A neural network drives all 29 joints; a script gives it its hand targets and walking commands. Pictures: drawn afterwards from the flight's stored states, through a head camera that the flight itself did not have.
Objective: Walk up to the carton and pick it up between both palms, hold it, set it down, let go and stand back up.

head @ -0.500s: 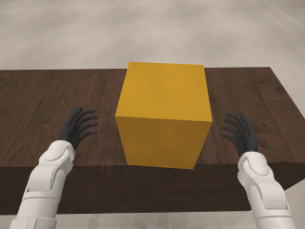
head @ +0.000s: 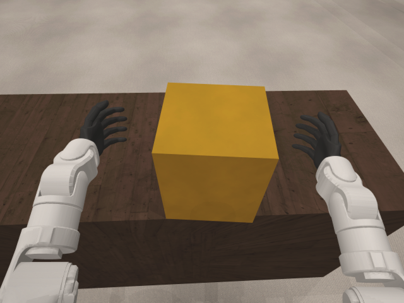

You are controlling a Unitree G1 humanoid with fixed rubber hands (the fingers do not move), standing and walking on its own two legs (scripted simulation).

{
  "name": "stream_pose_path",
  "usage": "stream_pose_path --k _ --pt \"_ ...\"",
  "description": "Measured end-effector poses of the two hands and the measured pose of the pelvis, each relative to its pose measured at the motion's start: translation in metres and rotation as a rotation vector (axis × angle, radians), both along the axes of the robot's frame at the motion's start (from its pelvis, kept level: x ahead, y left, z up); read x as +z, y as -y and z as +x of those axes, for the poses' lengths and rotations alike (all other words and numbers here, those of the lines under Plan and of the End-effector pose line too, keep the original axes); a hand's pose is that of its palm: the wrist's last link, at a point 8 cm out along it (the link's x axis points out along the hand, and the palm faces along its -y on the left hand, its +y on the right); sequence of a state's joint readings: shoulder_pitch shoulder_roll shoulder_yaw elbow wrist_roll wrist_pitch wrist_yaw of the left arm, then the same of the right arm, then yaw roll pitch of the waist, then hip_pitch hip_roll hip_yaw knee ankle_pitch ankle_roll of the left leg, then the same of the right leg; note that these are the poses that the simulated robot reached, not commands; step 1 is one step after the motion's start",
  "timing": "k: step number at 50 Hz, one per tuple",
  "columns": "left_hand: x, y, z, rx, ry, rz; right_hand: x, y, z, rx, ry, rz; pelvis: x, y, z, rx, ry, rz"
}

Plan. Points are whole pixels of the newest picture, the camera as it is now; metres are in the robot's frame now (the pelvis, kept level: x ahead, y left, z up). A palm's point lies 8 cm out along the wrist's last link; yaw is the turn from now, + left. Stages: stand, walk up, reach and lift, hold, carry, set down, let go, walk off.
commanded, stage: reach and lift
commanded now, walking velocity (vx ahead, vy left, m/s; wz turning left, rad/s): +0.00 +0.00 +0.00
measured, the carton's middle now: (212, 156) +0.43 -0.03 +0.03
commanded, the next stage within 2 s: none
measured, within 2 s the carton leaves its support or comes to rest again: neither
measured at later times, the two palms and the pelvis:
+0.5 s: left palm (96, 121) +0.44 +0.20 +0.14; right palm (315, 134) +0.39 -0.23 +0.13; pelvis +0.00 -0.01 +0.00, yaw +2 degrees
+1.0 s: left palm (118, 166) +0.41 +0.18 +0.03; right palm (293, 174) +0.38 -0.21 +0.02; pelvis -0.01 -0.01 -0.02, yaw +3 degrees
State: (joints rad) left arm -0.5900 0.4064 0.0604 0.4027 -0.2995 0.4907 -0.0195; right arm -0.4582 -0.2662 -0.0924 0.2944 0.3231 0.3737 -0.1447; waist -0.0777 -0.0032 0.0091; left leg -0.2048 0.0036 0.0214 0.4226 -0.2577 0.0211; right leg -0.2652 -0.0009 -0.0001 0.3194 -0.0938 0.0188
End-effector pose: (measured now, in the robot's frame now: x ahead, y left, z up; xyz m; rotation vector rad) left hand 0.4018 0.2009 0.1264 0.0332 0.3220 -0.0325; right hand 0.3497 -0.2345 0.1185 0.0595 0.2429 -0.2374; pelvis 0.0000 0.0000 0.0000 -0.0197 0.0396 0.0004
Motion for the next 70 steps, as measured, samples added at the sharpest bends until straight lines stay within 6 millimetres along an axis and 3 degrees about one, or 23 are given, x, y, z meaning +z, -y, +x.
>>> stream_pose_path --k 16,22,26,36,41,48,60,70 --pt "0.027 -0.001 0.025 0.037 0.012 0.01 0.02 -0.003 0.034 0.015 -0.013 0.001 -0.001 0.003 -0.004 0.017 -0.036 0.0" --pt "0.027 0.002 0.033 0.035 0.023 0.019 0.021 -0.006 0.043 0.011 -0.023 -0.012 -0.001 0.005 -0.004 0.028 -0.039 -0.001" --pt "0.013 0.006 0.034 0.028 0.025 0.025 0.007 -0.011 0.043 0.007 -0.034 -0.024 0.0 0.006 -0.003 0.031 -0.029 -0.002" --pt "-0.06 0.012 0.013 0.047 -0.028 0.019 -0.065 -0.027 0.025 -0.004 -0.087 -0.002 -0.005 0.006 0.001 0.025 -0.084 -0.007" --pt "-0.083 0.012 0.008 0.066 -0.026 0.02 -0.086 -0.03 0.024 -0.001 -0.087 -0.007 -0.01 0.007 0.001 0.03 -0.152 -0.011" --pt "-0.096 0.017 0.011 0.048 0.012 0.046 -0.096 -0.026 0.027 -0.011 -0.045 -0.009 -0.019 0.007 -0.004 0.047 -0.211 -0.017" --pt "-0.098 0.043 0.019 0.02 0.03 0.022 -0.094 -0.019 0.023 -0.019 -0.033 -0.007 -0.03 0.009 -0.017 0.028 -0.25 -0.003" --pt "-0.1 0.071 0.019 -0.012 0.038 0.005 -0.095 -0.046 0.027 0.009 -0.029 0.011 -0.036 0.012 -0.024 0.027 -0.262 0.003"
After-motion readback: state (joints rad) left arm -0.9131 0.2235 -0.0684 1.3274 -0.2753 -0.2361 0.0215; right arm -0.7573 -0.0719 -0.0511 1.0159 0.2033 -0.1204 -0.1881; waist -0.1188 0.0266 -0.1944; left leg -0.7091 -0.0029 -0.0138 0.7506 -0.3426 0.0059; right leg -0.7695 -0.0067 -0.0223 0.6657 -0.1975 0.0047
